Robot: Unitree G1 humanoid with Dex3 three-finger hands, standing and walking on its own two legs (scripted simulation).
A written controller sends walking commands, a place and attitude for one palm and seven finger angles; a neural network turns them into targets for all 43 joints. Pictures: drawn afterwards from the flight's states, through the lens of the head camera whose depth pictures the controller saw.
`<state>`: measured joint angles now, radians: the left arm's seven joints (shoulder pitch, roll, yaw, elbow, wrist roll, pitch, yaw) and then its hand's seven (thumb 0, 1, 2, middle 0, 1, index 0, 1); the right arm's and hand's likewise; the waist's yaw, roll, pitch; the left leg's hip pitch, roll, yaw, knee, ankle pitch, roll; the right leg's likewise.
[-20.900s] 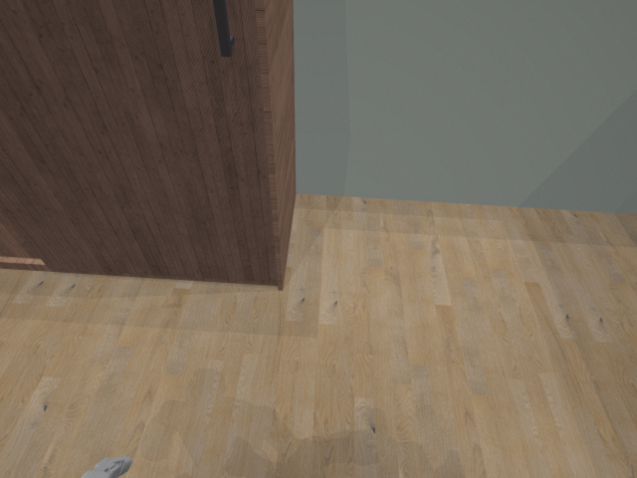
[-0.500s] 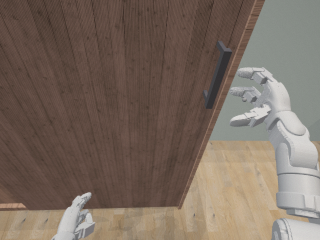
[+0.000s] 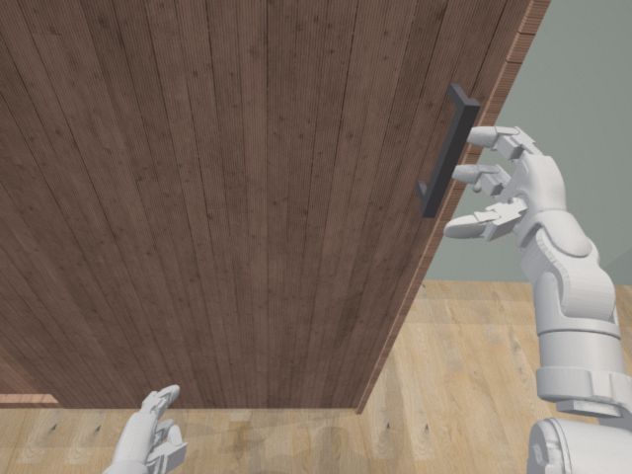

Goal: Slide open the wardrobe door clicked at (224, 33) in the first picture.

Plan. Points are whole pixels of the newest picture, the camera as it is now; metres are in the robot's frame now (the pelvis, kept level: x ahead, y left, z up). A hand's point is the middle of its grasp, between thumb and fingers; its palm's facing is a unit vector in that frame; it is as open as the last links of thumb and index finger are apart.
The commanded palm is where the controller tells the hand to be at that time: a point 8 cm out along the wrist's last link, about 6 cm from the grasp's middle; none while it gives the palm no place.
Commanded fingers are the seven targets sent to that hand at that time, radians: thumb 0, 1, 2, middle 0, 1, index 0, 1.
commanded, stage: feel for the door with the fingertips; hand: right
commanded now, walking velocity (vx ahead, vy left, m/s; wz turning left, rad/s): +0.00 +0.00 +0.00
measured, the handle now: (441, 154) +0.46 -0.12 +0.22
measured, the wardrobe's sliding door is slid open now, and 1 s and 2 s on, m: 0.00 0.00 0.00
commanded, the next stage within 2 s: slide the fingers in behind the handle in 0.30 s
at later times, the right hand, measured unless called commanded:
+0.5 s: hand (460, 177) +0.42 -0.14 +0.21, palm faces -0.04 +1.00 -0.02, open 13.9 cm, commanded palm +0.38 -0.19 +0.22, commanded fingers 0.00 0.50 -0.30 0.30 1.20 0.30 1.20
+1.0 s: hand (460, 189) +0.39 -0.13 +0.22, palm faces -0.04 +1.00 -0.02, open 14.0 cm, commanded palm +0.36 -0.18 +0.22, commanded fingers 0.00 0.50 -0.30 0.30 1.20 0.30 1.20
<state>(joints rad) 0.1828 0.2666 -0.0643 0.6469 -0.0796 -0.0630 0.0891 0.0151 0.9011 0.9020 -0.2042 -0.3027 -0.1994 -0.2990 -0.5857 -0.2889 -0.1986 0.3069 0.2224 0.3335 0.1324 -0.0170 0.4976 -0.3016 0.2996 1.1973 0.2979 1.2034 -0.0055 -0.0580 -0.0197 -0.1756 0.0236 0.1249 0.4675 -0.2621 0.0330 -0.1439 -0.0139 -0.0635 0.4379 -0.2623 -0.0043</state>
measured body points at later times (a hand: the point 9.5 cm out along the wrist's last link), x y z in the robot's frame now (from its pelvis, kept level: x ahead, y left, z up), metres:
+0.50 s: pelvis +0.01 +0.00 +0.00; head +0.00 +0.03 +0.45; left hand +0.15 +0.24 -0.11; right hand +0.41 -0.19 +0.22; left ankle +0.00 +0.09 -0.74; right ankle -0.02 -0.12 -0.74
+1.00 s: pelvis +0.01 -0.01 +0.00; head -0.01 +0.02 +0.45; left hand +0.20 +0.22 -0.08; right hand +0.39 -0.18 +0.22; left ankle +0.00 +0.09 -0.74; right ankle -0.02 -0.12 -0.74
